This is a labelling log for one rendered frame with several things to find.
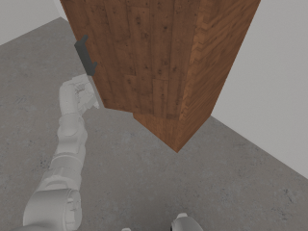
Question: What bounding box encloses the right robot shin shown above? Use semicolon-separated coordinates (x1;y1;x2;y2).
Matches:
176;213;187;219

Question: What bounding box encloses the cupboard door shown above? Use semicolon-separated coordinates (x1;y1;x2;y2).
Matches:
60;0;201;121

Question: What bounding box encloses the robot left hand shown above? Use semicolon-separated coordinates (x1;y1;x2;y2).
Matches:
59;74;100;116

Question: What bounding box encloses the left robot upper arm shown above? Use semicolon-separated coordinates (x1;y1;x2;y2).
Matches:
9;188;83;231

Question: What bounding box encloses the handle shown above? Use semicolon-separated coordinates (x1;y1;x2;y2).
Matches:
74;35;98;76

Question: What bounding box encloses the robot left forearm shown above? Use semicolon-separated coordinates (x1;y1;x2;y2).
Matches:
23;113;88;226

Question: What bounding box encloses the robot right thigh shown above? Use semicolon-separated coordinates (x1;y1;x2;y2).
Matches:
171;217;203;231

